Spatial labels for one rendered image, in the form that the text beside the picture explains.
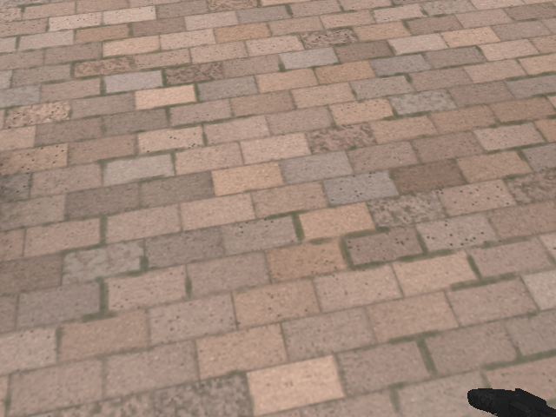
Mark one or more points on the robot right hand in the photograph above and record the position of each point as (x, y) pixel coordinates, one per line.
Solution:
(508, 403)

